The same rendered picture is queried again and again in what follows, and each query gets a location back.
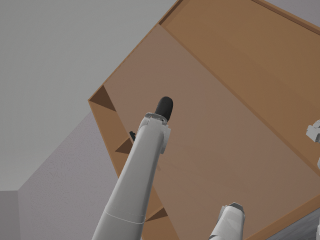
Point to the right robot shin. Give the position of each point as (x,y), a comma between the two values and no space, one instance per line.
(238,206)

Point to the robot left thigh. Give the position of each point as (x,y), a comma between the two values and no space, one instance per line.
(124,215)

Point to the wardrobe door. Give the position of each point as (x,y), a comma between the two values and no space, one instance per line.
(218,152)
(268,62)

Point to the handle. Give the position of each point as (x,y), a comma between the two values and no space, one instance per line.
(132,135)

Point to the right robot hand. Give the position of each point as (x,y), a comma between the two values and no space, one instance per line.
(313,132)

